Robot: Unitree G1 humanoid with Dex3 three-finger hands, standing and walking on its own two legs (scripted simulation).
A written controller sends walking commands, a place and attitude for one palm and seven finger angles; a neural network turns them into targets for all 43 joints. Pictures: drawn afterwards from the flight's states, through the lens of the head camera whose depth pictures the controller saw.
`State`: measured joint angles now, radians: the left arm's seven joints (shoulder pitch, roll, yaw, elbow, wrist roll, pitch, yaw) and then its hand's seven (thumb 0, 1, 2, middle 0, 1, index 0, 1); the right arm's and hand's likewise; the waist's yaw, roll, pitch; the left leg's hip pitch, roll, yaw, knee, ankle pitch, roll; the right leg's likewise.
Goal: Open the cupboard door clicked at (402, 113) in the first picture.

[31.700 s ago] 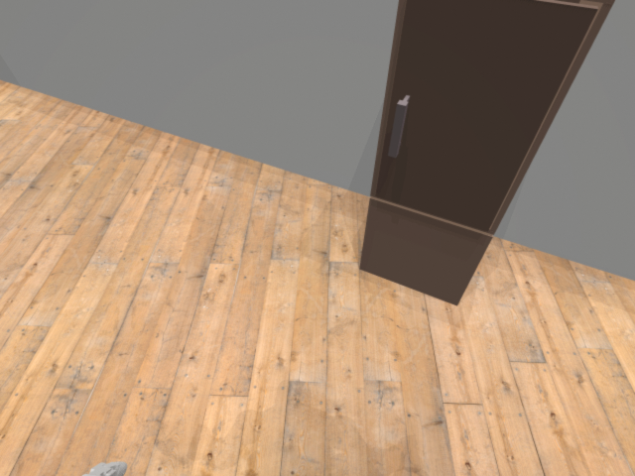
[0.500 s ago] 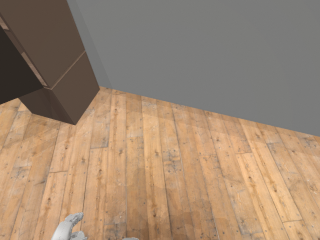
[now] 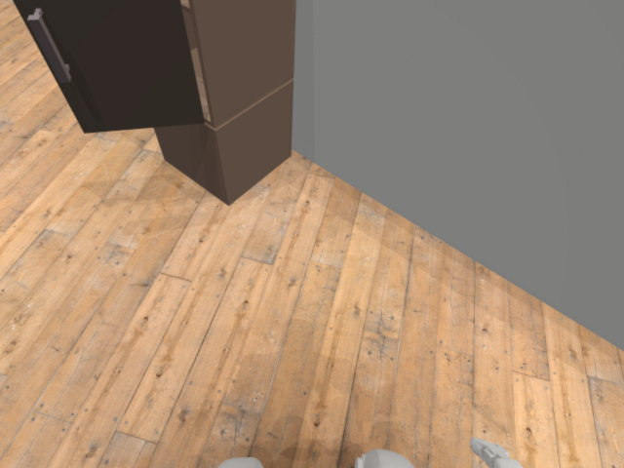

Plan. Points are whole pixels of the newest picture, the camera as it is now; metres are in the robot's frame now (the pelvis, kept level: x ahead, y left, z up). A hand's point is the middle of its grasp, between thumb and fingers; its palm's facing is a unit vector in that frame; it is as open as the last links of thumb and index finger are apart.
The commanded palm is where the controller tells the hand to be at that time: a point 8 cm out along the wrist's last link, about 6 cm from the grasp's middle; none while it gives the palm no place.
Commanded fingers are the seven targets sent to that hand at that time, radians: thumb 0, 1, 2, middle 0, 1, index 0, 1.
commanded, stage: turn to face it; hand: left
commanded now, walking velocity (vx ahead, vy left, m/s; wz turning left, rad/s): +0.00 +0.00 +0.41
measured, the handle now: (52, 46) +0.95 +0.69 -0.06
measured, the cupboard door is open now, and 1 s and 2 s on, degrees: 51 51 51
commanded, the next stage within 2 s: take the last steps up to it in 0.40 s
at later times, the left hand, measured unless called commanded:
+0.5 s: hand out of the picture +0.05 +0.13 -0.14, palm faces +0.20 -0.95 -0.25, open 7.3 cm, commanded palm none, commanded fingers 0.00 0.90 0.90 -0.20 -0.30 -0.20 -0.30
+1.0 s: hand out of the picture +0.02 +0.21 -0.16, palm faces +0.37 -0.91 -0.19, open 7.4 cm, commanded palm none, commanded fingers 0.00 0.90 0.90 -0.20 -0.30 -0.20 -0.30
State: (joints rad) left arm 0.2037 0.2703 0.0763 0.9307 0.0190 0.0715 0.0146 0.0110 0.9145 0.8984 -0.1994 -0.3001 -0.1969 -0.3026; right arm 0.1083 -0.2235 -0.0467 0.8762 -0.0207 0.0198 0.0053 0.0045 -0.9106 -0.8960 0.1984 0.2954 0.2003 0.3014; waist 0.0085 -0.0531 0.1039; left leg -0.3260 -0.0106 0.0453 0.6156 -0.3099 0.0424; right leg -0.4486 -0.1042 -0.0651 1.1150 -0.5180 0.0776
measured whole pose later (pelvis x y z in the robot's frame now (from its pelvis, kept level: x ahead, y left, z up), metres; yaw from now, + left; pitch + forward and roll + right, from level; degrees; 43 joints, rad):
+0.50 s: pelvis +0.01 -0.07 +0.01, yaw +11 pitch -1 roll +2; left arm 0.21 0.15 0.03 0.93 0.02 0.01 0.02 0.01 0.92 0.90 -0.20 -0.30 -0.20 -0.30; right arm 0.18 -0.24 -0.07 0.99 -0.01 0.07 0.01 0.01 -0.91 -0.90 0.20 0.30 0.20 0.30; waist -0.02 0.02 0.08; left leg -0.46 -0.01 -0.01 1.08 -0.43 -0.05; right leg -0.20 -0.06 -0.11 0.51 -0.31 -0.03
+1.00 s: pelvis +0.06 +0.02 +0.02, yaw +19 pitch +0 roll +0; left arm 0.23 0.22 0.06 1.03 0.03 0.02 -0.02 0.01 0.91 0.90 -0.20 -0.30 -0.19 -0.30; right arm 0.28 -0.16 -0.01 1.02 -0.02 -0.04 -0.01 0.00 -0.92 -0.90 0.20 0.30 0.20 0.30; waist 0.03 -0.03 0.06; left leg -0.08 -0.05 0.07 0.36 -0.28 0.08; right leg -0.54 -0.11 -0.06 1.10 -0.32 0.03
